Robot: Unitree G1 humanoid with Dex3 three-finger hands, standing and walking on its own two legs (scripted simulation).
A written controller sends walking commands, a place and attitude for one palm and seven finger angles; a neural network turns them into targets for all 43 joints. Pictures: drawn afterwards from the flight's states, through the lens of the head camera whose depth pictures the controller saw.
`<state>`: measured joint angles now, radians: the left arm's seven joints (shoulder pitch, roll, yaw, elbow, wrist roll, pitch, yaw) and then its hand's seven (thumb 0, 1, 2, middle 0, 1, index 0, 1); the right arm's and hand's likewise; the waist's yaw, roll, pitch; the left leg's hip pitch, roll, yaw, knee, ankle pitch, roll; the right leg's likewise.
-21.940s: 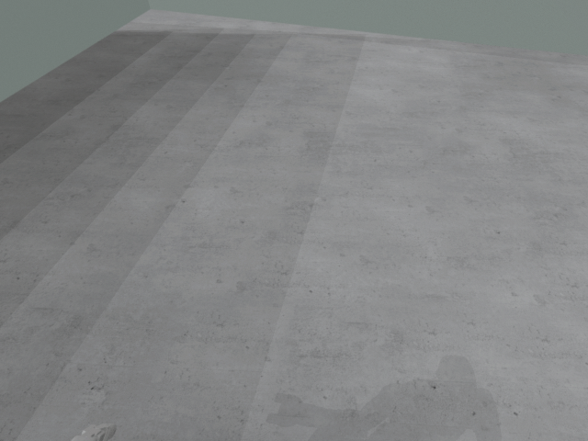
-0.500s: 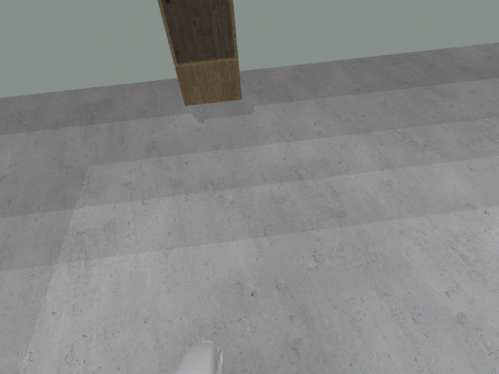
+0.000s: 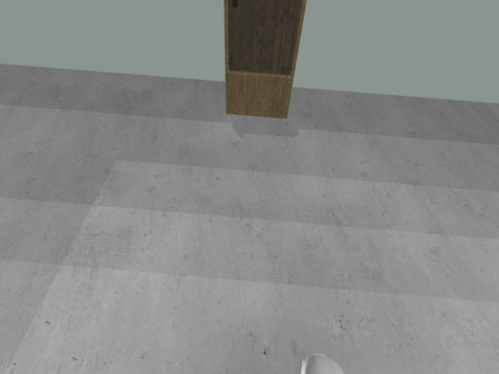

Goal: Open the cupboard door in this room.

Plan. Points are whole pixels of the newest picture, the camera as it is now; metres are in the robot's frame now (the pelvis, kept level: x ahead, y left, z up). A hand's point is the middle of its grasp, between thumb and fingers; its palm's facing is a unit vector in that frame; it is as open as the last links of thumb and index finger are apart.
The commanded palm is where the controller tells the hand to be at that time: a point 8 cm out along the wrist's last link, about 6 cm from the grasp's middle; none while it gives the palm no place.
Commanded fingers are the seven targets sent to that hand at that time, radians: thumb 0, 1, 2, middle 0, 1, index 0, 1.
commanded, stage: turn or walk to find it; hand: left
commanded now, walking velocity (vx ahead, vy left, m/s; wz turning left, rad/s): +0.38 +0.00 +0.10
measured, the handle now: out of the picture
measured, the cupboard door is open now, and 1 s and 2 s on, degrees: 0 0 0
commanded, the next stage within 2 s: stand and wait in 0.86 s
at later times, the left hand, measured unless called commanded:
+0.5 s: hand (188, 323) +0.24 +0.14 -0.16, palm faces +0.09 -0.97 -0.23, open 7.3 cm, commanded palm none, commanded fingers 0.00 0.90 0.90 -0.20 -0.30 -0.20 -0.30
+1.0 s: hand (177, 217) +0.49 +0.22 -0.17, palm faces +0.13 -0.98 -0.16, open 7.4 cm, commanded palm none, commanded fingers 0.00 0.90 0.90 -0.20 -0.30 -0.20 -0.30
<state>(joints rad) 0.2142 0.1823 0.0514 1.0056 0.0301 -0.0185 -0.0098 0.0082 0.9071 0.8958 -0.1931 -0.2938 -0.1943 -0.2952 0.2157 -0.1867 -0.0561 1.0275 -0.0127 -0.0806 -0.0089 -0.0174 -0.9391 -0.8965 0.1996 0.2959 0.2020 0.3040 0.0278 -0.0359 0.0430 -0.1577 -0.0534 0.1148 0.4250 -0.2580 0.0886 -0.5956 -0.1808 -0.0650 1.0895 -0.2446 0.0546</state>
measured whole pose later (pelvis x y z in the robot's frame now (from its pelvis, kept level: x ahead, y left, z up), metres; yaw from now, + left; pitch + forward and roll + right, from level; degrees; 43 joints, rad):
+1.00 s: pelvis +0.44 +0.03 +0.01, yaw +4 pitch +0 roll -1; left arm 0.18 0.19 0.06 1.05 0.03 -0.01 -0.01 0.01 0.91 0.90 -0.19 -0.29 -0.19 -0.30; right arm 0.28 -0.16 -0.05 1.07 -0.02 -0.08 -0.02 -0.02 -0.94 -0.90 0.20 0.30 0.20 0.30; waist 0.01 -0.04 0.04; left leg -0.11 0.00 0.16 0.34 -0.23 0.06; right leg -0.58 -0.13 -0.07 1.06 -0.20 0.05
